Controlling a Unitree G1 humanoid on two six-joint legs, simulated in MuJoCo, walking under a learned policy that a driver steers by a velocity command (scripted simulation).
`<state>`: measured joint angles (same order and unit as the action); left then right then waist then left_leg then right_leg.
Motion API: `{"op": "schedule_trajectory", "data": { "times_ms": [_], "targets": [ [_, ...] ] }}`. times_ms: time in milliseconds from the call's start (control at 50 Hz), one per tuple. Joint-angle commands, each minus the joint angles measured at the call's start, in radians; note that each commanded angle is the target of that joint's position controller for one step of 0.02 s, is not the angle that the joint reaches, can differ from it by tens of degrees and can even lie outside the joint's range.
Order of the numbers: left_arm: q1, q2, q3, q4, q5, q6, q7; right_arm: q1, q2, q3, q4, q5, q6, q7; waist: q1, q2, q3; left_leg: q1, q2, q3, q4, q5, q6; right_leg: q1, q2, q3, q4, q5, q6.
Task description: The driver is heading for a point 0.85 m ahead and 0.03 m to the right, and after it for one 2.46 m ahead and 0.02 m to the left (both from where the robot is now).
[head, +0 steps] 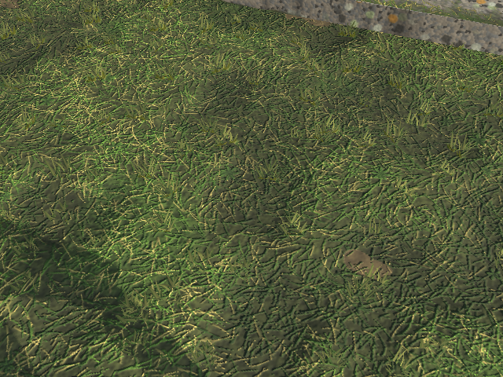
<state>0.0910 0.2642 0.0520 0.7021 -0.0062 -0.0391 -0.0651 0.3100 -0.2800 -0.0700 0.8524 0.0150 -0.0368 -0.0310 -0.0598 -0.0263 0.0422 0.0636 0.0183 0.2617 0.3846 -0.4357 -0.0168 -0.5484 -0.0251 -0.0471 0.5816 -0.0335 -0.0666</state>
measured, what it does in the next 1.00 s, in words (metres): walks ahead: right foot, then left foot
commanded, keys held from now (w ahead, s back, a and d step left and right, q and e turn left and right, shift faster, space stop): e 0.22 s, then no key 0.10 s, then w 0.52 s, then w+q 0.16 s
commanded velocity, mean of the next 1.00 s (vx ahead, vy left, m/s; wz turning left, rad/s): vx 0.29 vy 0.00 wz -0.22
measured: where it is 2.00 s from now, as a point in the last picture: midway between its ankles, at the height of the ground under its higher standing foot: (268, 248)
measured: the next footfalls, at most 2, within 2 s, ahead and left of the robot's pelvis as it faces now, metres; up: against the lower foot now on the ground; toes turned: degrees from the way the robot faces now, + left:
right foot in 0.02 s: +0.18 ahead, -0.09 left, +0.00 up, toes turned -3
left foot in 0.48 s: +0.22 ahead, +0.13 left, +0.00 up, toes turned -14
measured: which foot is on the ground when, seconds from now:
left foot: down 0.00-0.00, up 0.02-0.46, down 0.48-0.94, up 0.96-1.00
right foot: up 0.00-0.00, down 0.02-0.50, up 0.52-0.90, down 0.92-1.00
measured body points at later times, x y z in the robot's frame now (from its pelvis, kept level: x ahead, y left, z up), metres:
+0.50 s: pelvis +0.14 +0.02 +0.01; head +0.16 +0.02 +0.46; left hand +0.35 +0.25 -0.09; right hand +0.21 -0.28 -0.09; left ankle +0.19 +0.14 -0.73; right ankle +0.14 -0.09 -0.72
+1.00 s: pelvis +0.33 -0.07 +0.01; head +0.36 -0.08 +0.46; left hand +0.60 +0.12 -0.07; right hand +0.26 -0.34 -0.13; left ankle +0.22 +0.11 -0.66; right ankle +0.37 -0.18 -0.72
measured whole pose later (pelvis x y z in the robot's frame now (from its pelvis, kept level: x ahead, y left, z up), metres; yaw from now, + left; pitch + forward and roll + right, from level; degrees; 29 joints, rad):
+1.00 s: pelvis +0.33 -0.07 +0.01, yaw -11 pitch +2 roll +0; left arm 0.07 0.25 0.04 0.67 0.00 -0.08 -0.02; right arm 0.43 -0.29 -0.05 0.86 0.04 -0.06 -0.01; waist -0.06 0.03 0.02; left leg -0.27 0.03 -0.07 0.99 -0.46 0.00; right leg -0.39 0.01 -0.05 0.54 -0.19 -0.04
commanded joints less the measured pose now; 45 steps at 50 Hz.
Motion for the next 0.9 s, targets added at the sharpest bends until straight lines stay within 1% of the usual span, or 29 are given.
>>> {"op": "schedule_trajectory", "data": {
  "times_ms": [20, 40, 60, 80, 100, 120, 140, 180, 240, 280, 320, 340, 380, 420, 460, 480, 500, 520, 540, 560, 600, 640, 700, 740, 800, 840, 860, 880, 900],
  "targets": [
    [0.304, 0.251, 0.096, -0.002, 0.003, -0.001, 0.031, -0.038, -0.156, -0.029, -0.091, -0.01, -0.005, -0.012, 0.189, -0.038, -0.217, -0.265, 0.121, -0.045, 0.6, 0.713, 0.007, 0.535, -0.022, 0.122, -0.09, 0.375, -0.105],
    [0.241, 0.344, 0.099, -0.035, 0.018, 0.003, 0.046, 0.107, -0.033, 0.01, -0.12, -0.06, -0.022, 0.01, 0.047, -0.255, -0.343, -0.665, -0.067, -0.138, 0.984, -0.273, -0.066, 0.878, -0.3, 0.561, -0.006, 0.778, -0.325],
    [0.264, 0.292, 0.089, -0.073, 0.019, 0.003, 0.04, 0.065, -0.122, 0.001, -0.107, -0.031, -0.039, 0.025, 0.137, -0.102, -0.538, -0.687, -0.071, -0.358, 1.088, -0.28, -0.054, 0.891, -0.353, 0.702, -0.103, 0.623, -0.389],
    [0.203, 0.244, 0.076, -0.084, 0.011, 0.001, 0.036, -0.049, -0.154, -0.01, -0.14, 0.007, -0.041, 0.027, 0.145, -0.042, -0.411, -0.739, -0.025, -0.373, 1.053, -0.183, -0.031, 0.788, -0.299, 0.573, -0.147, 0.504, -0.337],
    [0.145, 0.202, 0.067, -0.081, -0.009, 0.003, 0.04, -0.093, -0.142, -0.008, -0.15, 0.001, -0.036, 0.016, 0.112, 0.022, -0.272, -0.764, 0.012, -0.353, 0.967, -0.097, -0.028, 0.638, -0.242, 0.482, -0.179, 0.384, -0.279],
    [0.099, 0.171, 0.057, -0.089, -0.016, 0.009, 0.047, -0.104, -0.146, -0.012, -0.143, -0.016, -0.024, 0.002, 0.084, 0.035, -0.193, -0.736, 0.037, -0.349, 0.899, -0.048, -0.033, 0.5, -0.207, 0.432, -0.211, 0.317, -0.247],
    [0.075, 0.165, 0.054, -0.099, -0.002, 0.014, 0.052, -0.089, -0.154, -0.018, -0.145, -0.02, -0.008, -0.003, 0.051, 0.004, -0.165, -0.665, 0.047, -0.355, 0.854, -0.014, -0.035, 0.387, -0.182, 0.405, -0.24, 0.289, -0.235],
    [0.053, 0.177, 0.059, -0.11, 0.015, 0.018, 0.057, -0.055, -0.129, -0.015, -0.143, -0.026, 0.011, -0.007, 0.022, -0.03, -0.16, -0.589, 0.029, -0.337, 0.772, 0.012, -0.048, 0.277, -0.149, 0.365, -0.257, 0.326, -0.228],
    [0.064, 0.2, 0.067, -0.106, 0.009, 0.027, 0.075, -0.066, -0.104, -0.007, -0.143, -0.031, 0.019, -0.016, 0.026, -0.042, -0.199, -0.58, 0.012, -0.335, 0.639, 0.073, -0.076, 0.272, -0.132, 0.338, -0.236, 0.352, -0.215],
    [0.057, 0.191, 0.062, -0.107, 0.004, 0.039, 0.087, -0.087, -0.101, -0.004, -0.143, -0.026, 0.027, -0.015, 0.039, -0.057, -0.217, -0.56, 0.017, -0.338, 0.57, 0.143, -0.084, 0.268, -0.117, 0.331, -0.233, 0.22, -0.189],
    [0.051, 0.179, 0.055, -0.105, 0.008, 0.051, 0.092, -0.124, -0.1, -0.003, -0.153, -0.019, 0.033, -0.012, 0.055, -0.081, -0.199, -0.531, 0.019, -0.337, 0.503, 0.181, -0.084, 0.241, -0.104, 0.34, -0.244, 0.054, -0.17],
    [0.056, 0.171, 0.051, -0.101, 0.009, 0.053, 0.092, -0.139, -0.097, -0.001, -0.159, -0.017, 0.032, -0.007, 0.064, -0.088, -0.193, -0.517, 0.022, -0.334, 0.463, 0.194, -0.079, 0.231, -0.099, 0.352, -0.261, -0.097, -0.166],
    [0.073, 0.171, 0.046, -0.091, 0.009, 0.053, 0.087, -0.169, -0.098, 0.002, -0.172, -0.014, 0.02, 0.004, 0.088, -0.127, -0.159, -0.5, 0.016, -0.315, 0.381, 0.177, -0.064, 0.226, -0.107, 0.402, -0.283, -0.335, -0.164],
    [0.104, 0.164, 0.037, -0.074, 0.012, 0.049, 0.08, -0.172, -0.1, 0.002, -0.178, -0.011, -0.003, 0.017, 0.098, -0.132, -0.136, -0.459, 0.005, -0.293, 0.29, 0.128, -0.035, 0.236, -0.128, 0.447, -0.27, -0.437, -0.16],
    [0.108, 0.15, 0.026, -0.063, 0.007, 0.045, 0.076, -0.125, -0.085, 0.002, -0.159, -0.011, -0.028, 0.027, 0.062, -0.105, -0.107, -0.33, -0.013, -0.258, 0.117, 0.176, 0.01, 0.191, -0.098, 0.448, -0.23, -0.522, -0.125],
    [0.112, 0.121, 0.015, -0.062, 0.009, 0.04, 0.077, -0.087, -0.098, -0.001, -0.149, -0.018, -0.036, 0.025, 0.044, -0.077, -0.099, -0.252, 0.029, -0.307, 0.058, 0.158, 0.038, 0.147, -0.059, 0.43, -0.174, -0.542, -0.09],
    [0.096, 0.064, -0.001, -0.071, 0.012, 0.032, 0.076, 0.001, -0.148, -0.01, -0.134, -0.034, -0.042, 0.021, 0.025, 0.06, -0.11, -0.157, 0.195, -0.495, -0.032, 0.087, 0.1, 0.05, 0.026, 0.317, 0.057, -0.538, -0.032],
    [0.061, 0.069, 0.003, -0.121, -0.004, 0.012, 0.075, 0.063, -0.251, -0.04, -0.102, -0.048, -0.04, 0.029, 0.03, 0.295, -0.041, -0.111, 0.33, -0.819, -0.165, -0.11, 0.224, -0.183, 0.139, 0.122, 0.228, -0.527, 0.01],
    [0.014, 0.153, 0.025, -0.126, -0.006, -0.006, 0.076, 0.071, -0.214, -0.037, -0.107, -0.038, -0.048, 0.032, -0.004, 0.235, 0.022, -0.111, 0.374, -0.917, -0.196, -0.186, 0.278, -0.283, 0.075, 0.163, 0.36, -0.517, 0.024],
    [0.019, 0.169, 0.035, -0.114, -0.012, -0.016, 0.069, 0.051, -0.171, -0.027, -0.11, -0.024, -0.052, 0.027, 0.01, 0.179, 0.027, -0.097, 0.342, -0.845, -0.181, -0.181, 0.256, -0.308, 0.043, 0.178, 0.405, -0.437, 0.026],
    [0.025, 0.136, 0.033, -0.093, -0.006, -0.02, 0.058, 0.037, -0.147, -0.02, -0.111, -0.009, -0.05, 0.021, 0.014, 0.165, 0.02, -0.061, 0.281, -0.724, -0.196, -0.096, 0.214, -0.327, 0.004, 0.142, 0.412, -0.321, 0.042],
    [-0.008, 0.096, 0.026, -0.094, -0.005, -0.027, 0.052, 0.052, -0.127, -0.012, -0.102, -0.012, -0.05, 0.018, 0.003, 0.164, 0.013, -0.08, 0.23, -0.601, -0.221, 0.084, 0.194, -0.271, -0.01, 0.101, 0.363, -0.209, 0.057],
    [-0.062, 0.047, 0.012, -0.105, -0.005, -0.032, 0.045, 0.071, -0.127, -0.013, -0.089, -0.006, -0.045, 0.018, -0.016, 0.165, -0.003, -0.113, 0.182, -0.464, -0.227, 0.259, 0.184, -0.161, -0.006, 0.052, 0.205, -0.106, 0.078],
    [-0.106, 0.032, 0.005, -0.116, -0.01, -0.035, 0.038, 0.089, -0.146, -0.018, -0.079, -0.003, -0.041, 0.019, -0.033, 0.171, 0.004, -0.141, 0.174, -0.417, -0.226, 0.308, 0.183, -0.084, 0.003, 0.034, 0.09, -0.065, 0.084],
    [-0.147, 0.047, 0.006, -0.127, -0.017, -0.04, 0.026, 0.125, -0.172, -0.025, -0.06, 0.005, -0.033, 0.023, -0.049, 0.172, 0.021, -0.144, 0.2, -0.413, -0.211, 0.328, 0.19, -0.017, 0.013, 0.021, -0.003, -0.053, 0.077],
    [-0.15, 0.065, 0.01, -0.134, -0.021, -0.046, 0.019, 0.13, -0.183, -0.029, -0.05, 0.012, -0.027, 0.024, -0.036, 0.175, 0.03, -0.125, 0.233, -0.432, -0.194, 0.358, 0.187, 0.017, 0.013, 0.023, -0.043, -0.074, 0.051],
    [-0.132, 0.079, 0.015, -0.132, -0.021, -0.05, 0.018, 0.129, -0.188, -0.031, -0.045, 0.015, -0.022, 0.023, -0.015, 0.175, 0.028, -0.127, 0.243, -0.444, -0.171, 0.407, 0.18, 0.069, 0.017, 0.027, -0.07, -0.085, 0.036],
    [-0.072, 0.097, 0.026, -0.116, -0.019, -0.053, 0.021, 0.11, -0.194, -0.032, -0.045, 0.019, -0.019, 0.022, 0.032, 0.169, 0.004, -0.138, 0.234, -0.433, -0.117, 0.517, 0.165, 0.169, 0.033, 0.019, -0.11, -0.076, 0.018],
    [0.042, 0.132, 0.046, -0.08, -0.013, -0.053, 0.03, 0.103, -0.185, -0.027, -0.046, 0.019, -0.018, 0.02, 0.09, 0.146, -0.063, -0.173, 0.195, -0.398, 0.002, 0.654, 0.143, 0.347, 0.049, 0.011, -0.137, -0.072, -0.006]
  ]
}}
